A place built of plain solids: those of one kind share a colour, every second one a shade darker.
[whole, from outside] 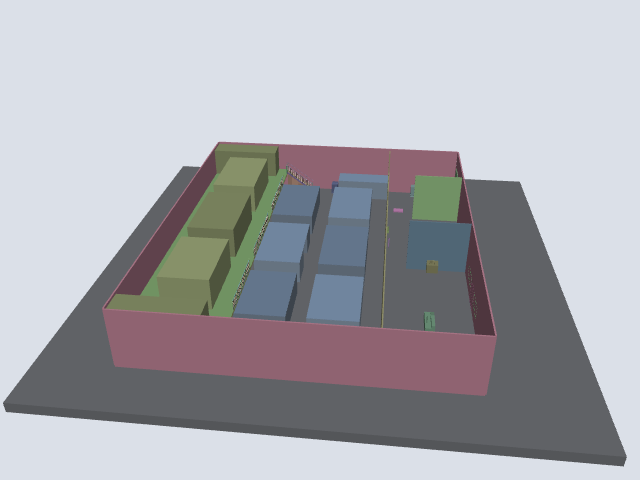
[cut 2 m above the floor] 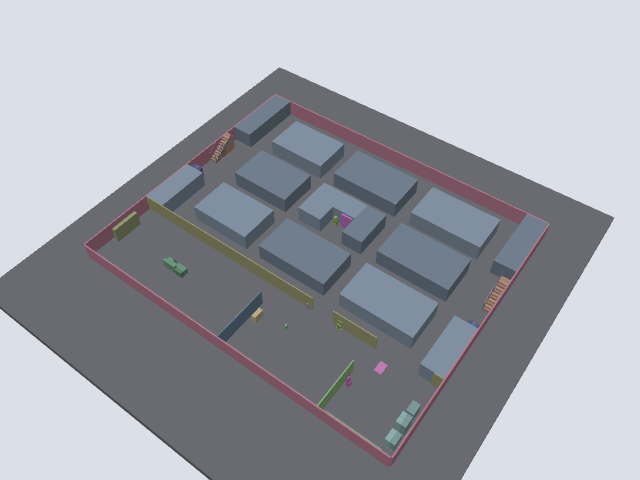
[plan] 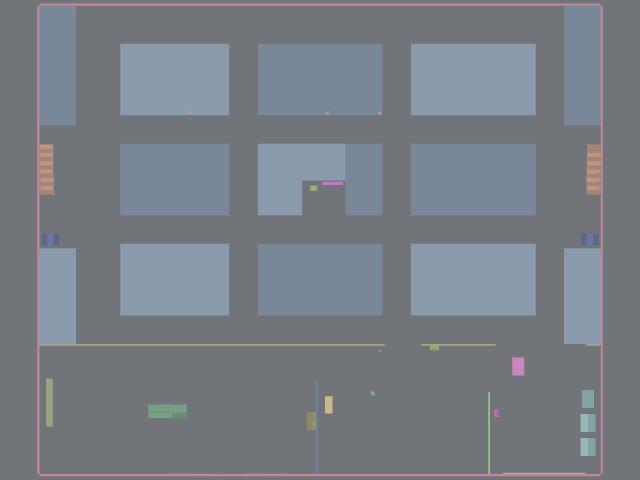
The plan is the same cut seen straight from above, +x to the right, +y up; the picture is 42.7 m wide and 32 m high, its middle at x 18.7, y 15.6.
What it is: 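A self-storage house; a reception shop, a loading bay, aisles of roller-shutter units, a steel mezzanine reached by steel stairs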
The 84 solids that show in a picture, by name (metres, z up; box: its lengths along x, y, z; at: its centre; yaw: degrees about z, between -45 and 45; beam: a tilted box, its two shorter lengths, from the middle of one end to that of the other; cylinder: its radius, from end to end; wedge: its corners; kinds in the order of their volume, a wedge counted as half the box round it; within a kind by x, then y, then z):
{
 "units_1": {"box": [2.45, 6.39, 2.41], "at": [1.22, 11.86, 1.16]},
 "units_2": {"box": [2.45, 7.98, 2.41], "at": [1.22, 27.24, 1.16]},
 "units_3": {"box": [7.27, 4.78, 2.41], "at": [9.02, 12.96, 1.16]},
 "units_4": {"box": [7.27, 4.78, 2.41], "at": [9.02, 19.63, 1.16]},
 "units_5": {"box": [7.27, 4.78, 2.41], "at": [9.02, 26.3, 1.16]},
 "units_6": {"box": [2.97, 4.78, 2.41], "at": [16.03, 19.63, 1.16]},
 "units_7": {"box": [8.32, 4.78, 2.41], "at": [18.7, 12.96, 1.16]},
 "units_8": {"box": [8.32, 4.78, 2.41], "at": [18.7, 26.3, 1.16]},
 "units_9": {"box": [2.92, 2.45, 2.41], "at": [18.95, 20.8, 1.16]},
 "units_10": {"box": [2.47, 4.78, 2.41], "at": [21.63, 19.63, 1.16]},
 "units_11": {"box": [8.32, 4.78, 2.41], "at": [28.92, 12.96, 1.16]},
 "units_12": {"box": [8.32, 4.78, 2.41], "at": [28.92, 19.63, 1.16]},
 "units_13": {"box": [8.32, 4.78, 2.41], "at": [28.92, 26.3, 1.16]},
 "units_14": {"box": [2.45, 6.39, 2.41], "at": [36.2, 11.86, 1.16]},
 "units_15": {"box": [2.45, 7.98, 2.41], "at": [36.2, 27.24, 1.16]},
 "units_deck_1": {"box": [2.45, 7.98, 3.21], "at": [1.22, 27.24, 4.22]},
 "units_deck_2": {"box": [7.27, 4.78, 3.21], "at": [9.02, 26.3, 4.22]},
 "units_deck_3": {"box": [8.32, 4.78, 3.21], "at": [18.7, 26.3, 4.22]},
 "units_deck_4": {"box": [8.32, 4.78, 3.21], "at": [28.92, 26.3, 4.22]},
 "units_deck_5": {"box": [2.45, 7.98, 3.21], "at": [36.2, 27.24, 4.22]},
 "wall_1": {"box": [0.15, 31.22, 6.13], "at": [-0.07, 15.61, 3.01]},
 "wall_2": {"box": [37.41, 0.15, 6.13], "at": [18.7, -0.07, 3.01]},
 "wall_3": {"box": [37.41, 0.15, 6.13], "at": [18.7, 31.3, 3.01]},
 "wall_4": {"box": [0.15, 31.22, 6.13], "at": [37.48, 15.61, 3.01]},
 "slab_deck_1": {"box": [37.41, 9.26, 0.25], "at": [18.7, 26.59, 2.49]},
 "front_wall_1": {"box": [23.03, 0.12, 5.88], "at": [11.51, 8.61, 2.89]},
 "front_wall_2": {"box": [4.99, 0.12, 5.88], "at": [27.92, 8.61, 2.89]},
 "front_wall_3": {"box": [1.0, 0.12, 5.88], "at": [36.91, 8.61, 2.89]},
 "deck_stair_1": {"box": [0.9, 0.83, 0.25], "at": [0.46, 19.06, 0.08]},
 "deck_stair_2": {"box": [0.9, 0.83, 0.45], "at": [0.46, 19.33, 0.18]},
 "deck_stair_3": {"box": [0.9, 0.83, 0.65], "at": [0.46, 19.61, 0.28]},
 "deck_stair_4": {"box": [0.9, 0.83, 0.85], "at": [0.46, 19.89, 0.38]},
 "deck_stair_5": {"box": [0.9, 0.83, 1.05], "at": [0.46, 20.16, 0.48]},
 "deck_stair_6": {"box": [0.9, 0.83, 1.26], "at": [0.46, 20.44, 0.58]},
 "deck_stair_7": {"box": [0.9, 0.83, 1.46], "at": [0.46, 20.72, 0.68]},
 "deck_stair_8": {"box": [0.9, 0.83, 1.66], "at": [0.46, 20.99, 0.78]},
 "deck_stair_9": {"box": [0.9, 0.83, 1.86], "at": [0.46, 21.27, 0.88]},
 "deck_stair_10": {"box": [0.9, 0.83, 2.06], "at": [0.46, 21.55, 0.98]},
 "deck_stair_11": {"box": [0.9, 0.55, 2.26], "at": [0.46, 21.68, 1.08]},
 "deck_stair_12": {"box": [0.9, 0.29, 2.46], "at": [0.46, 21.83, 1.18]},
 "deck_stair_13": {"box": [0.9, 0.83, 0.25], "at": [36.95, 19.06, 0.08]},
 "deck_stair_14": {"box": [0.9, 0.83, 0.45], "at": [36.95, 19.33, 0.18]},
 "deck_stair_15": {"box": [0.9, 0.83, 0.65], "at": [36.95, 19.61, 0.28]},
 "deck_stair_16": {"box": [0.9, 0.83, 0.85], "at": [36.95, 19.89, 0.38]},
 "deck_stair_17": {"box": [0.9, 0.83, 1.05], "at": [36.95, 20.16, 0.48]},
 "deck_stair_18": {"box": [0.9, 0.83, 1.26], "at": [36.95, 20.44, 0.58]},
 "deck_stair_19": {"box": [0.9, 0.83, 1.46], "at": [36.95, 20.72, 0.68]},
 "deck_stair_20": {"box": [0.9, 0.83, 1.66], "at": [36.95, 20.99, 0.78]},
 "deck_stair_21": {"box": [0.9, 0.83, 1.86], "at": [36.95, 21.27, 0.88]},
 "deck_stair_22": {"box": [0.9, 0.83, 2.06], "at": [36.95, 21.55, 0.98]},
 "deck_stair_23": {"box": [0.9, 0.55, 2.26], "at": [36.95, 21.68, 1.08]},
 "utop_1": {"box": [7.25, 4.76, 0.03], "at": [9.02, 12.96, 2.38]},
 "utop_2": {"box": [7.25, 4.76, 0.03], "at": [9.02, 19.63, 2.38]},
 "utop_3": {"box": [8.3, 4.76, 0.03], "at": [18.7, 12.96, 2.38]},
 "utop_4": {"box": [8.3, 4.76, 0.03], "at": [18.7, 19.63, 2.38]},
 "utop_5": {"box": [8.3, 4.76, 0.03], "at": [28.92, 12.96, 2.38]},
 "utop_6": {"box": [8.3, 4.76, 0.03], "at": [28.92, 19.63, 2.38]},
 "utop_7": {"box": [2.43, 6.37, 0.03], "at": [36.2, 11.86, 2.38]},
 "bay_1": {"box": [0.49, 1.19, 1.23], "at": [36.31, 1.8, 0.76]},
 "bay_2": {"box": [0.49, 0.59, 1.78], "at": [36.31, 3.1, 1.03]},
 "bay_3": {"box": [0.49, 0.59, 1.78], "at": [36.31, 3.7, 1.03]},
 "bay_4": {"box": [0.79, 1.19, 1.27], "at": [36.56, 5.0, 0.78]},
 "bay_5": {"box": [0.49, 1.19, 1.23], "at": [36.81, 1.8, 0.76]},
 "bay_6": {"box": [0.49, 0.59, 1.78], "at": [36.81, 3.1, 1.03]},
 "bay_7": {"box": [0.49, 0.59, 1.78], "at": [36.81, 3.7, 1.03]},
 "reception_side_1": {"box": [0.12, 6.27, 5.88], "at": [18.47, 3.13, 2.89]},
 "bay_side_1": {"box": [0.12, 5.47, 5.88], "at": [29.98, 2.73, 2.89]},
 "shelving_1": {"box": [0.43, 3.19, 1.89], "at": [0.67, 4.77, 0.89]},
 "foot_pallet_1": {"box": [0.39, 0.79, 1.27], "at": [0.32, 15.64, 0.78]},
 "foot_pallet_2": {"box": [0.39, 0.79, 1.27], "at": [0.72, 15.64, 0.78]},
 "foot_pallet_3": {"box": [0.39, 0.79, 1.27], "at": [1.12, 15.64, 0.78]},
 "foot_pallet_4": {"box": [0.39, 0.79, 1.07], "at": [36.29, 15.64, 0.68]},
 "foot_pallet_5": {"box": [0.39, 0.79, 1.07], "at": [36.69, 15.64, 0.68]},
 "foot_pallet_6": {"box": [0.39, 0.79, 1.07], "at": [37.09, 15.64, 0.68]},
 "counter_1": {"box": [1.65, 0.34, 1.12], "at": [8.07, 3.9, 0.51]},
 "counter_2": {"box": [2.56, 0.56, 0.79], "at": [8.53, 4.35, 0.35]},
 "counter_3": {"box": [0.95, 0.37, 0.81], "at": [9.35, 3.89, 0.36]},
 "loading_door_1": {"box": [5.5, 0.08, 4.25], "at": [33.66, 0.04, 2.08]},
 "more_packing_table_packing_table_1": {"box": [0.6, 1.2, 1.01], "at": [18.11, 3.54, 0.46]},
 "cleaner_cart_1": {"box": [0.5, 1.15, 1.07], "at": [19.28, 4.61, 0.48]},
 "cell_mattress_1": {"box": [1.4, 0.22, 1.95], "at": [19.55, 19.38, 0.93]},
 "deck_fascia_1": {"box": [37.41, 0.02, 0.25], "at": [18.7, 21.97, 2.49]},
 "onway_owbay_1": {"box": [0.8, 1.2, 0.19], "at": [31.92, 7.17, 0.05]},
 "deck_guard_string_1": {"wedge": [[0.94, 18.64, -0.02], [0.94, 18.64, 0.23], [0.94, 22.01, 2.43], [0.94, 22.01, 2.68], [0.98, 18.64, -0.02], [0.98, 18.64, 0.23], [0.98, 22.01, 2.43], [0.98, 22.01, 2.68]]}
}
